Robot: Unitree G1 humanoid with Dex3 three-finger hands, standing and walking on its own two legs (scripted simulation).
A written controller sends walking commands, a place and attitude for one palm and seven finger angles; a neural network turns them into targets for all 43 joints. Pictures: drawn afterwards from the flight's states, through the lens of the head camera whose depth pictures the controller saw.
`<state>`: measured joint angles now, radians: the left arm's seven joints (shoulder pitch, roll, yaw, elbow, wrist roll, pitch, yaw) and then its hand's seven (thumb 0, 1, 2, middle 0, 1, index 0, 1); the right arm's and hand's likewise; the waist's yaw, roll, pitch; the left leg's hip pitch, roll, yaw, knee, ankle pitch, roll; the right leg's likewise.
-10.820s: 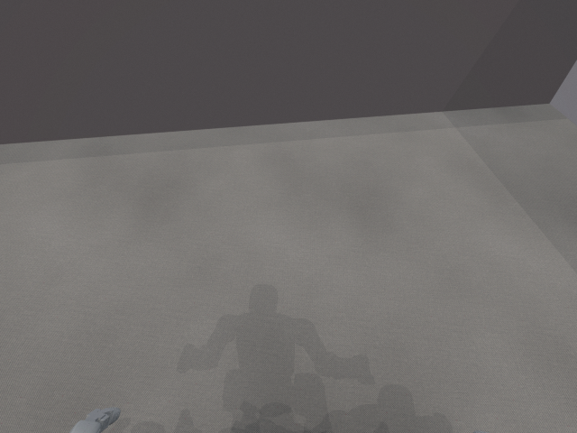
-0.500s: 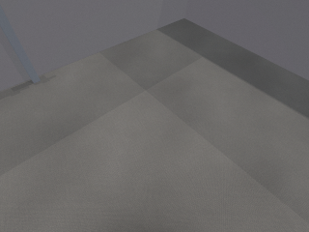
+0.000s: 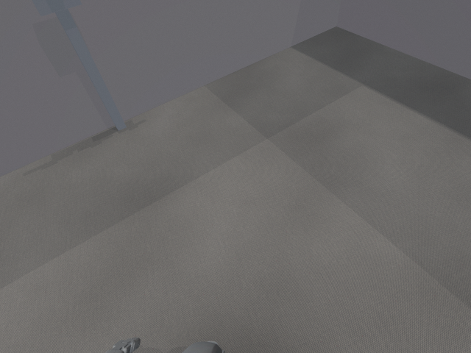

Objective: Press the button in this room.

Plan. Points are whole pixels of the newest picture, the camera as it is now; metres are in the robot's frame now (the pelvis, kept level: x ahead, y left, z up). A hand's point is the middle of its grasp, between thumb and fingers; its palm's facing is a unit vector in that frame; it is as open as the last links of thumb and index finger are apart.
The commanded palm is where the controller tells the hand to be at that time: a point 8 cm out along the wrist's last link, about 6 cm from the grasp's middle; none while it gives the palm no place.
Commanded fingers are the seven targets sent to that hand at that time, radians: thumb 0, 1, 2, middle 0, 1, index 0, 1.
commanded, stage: stand and wait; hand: left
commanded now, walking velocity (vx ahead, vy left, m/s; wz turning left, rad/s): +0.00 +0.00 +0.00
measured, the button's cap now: out of the picture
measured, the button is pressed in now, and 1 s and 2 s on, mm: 0 0 0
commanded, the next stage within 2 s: turn or walk to find it in 0.30 s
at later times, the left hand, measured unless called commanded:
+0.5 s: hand out of the picture -0.06 +0.21 -0.18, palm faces +0.19 -0.96 -0.20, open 7.3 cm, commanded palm none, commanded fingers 0.00 0.90 0.90 -0.20 -0.30 -0.20 -0.30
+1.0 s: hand out of the picture -0.08 +0.17 -0.15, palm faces +0.34 -0.90 -0.25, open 7.3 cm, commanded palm none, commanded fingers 0.00 0.90 0.90 -0.20 -0.30 -0.20 -0.30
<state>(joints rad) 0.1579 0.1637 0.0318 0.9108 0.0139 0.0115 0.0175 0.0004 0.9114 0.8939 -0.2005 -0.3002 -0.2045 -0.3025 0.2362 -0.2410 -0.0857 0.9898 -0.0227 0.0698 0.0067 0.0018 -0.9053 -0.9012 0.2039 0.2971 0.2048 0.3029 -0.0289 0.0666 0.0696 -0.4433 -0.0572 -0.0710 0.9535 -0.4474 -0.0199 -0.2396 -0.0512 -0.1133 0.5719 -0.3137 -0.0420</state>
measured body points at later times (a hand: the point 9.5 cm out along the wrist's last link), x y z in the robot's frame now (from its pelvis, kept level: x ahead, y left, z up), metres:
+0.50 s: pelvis -0.03 +0.02 +0.00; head -0.02 +0.03 +0.45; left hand -0.07 +0.26 -0.16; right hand +0.08 -0.20 -0.14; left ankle -0.06 +0.13 -0.73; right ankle -0.02 -0.10 -0.70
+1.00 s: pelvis -0.08 -0.03 +0.00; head -0.05 -0.04 +0.45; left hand -0.10 +0.22 -0.13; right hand +0.04 -0.26 -0.16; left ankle -0.14 +0.11 -0.66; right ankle -0.04 -0.12 -0.73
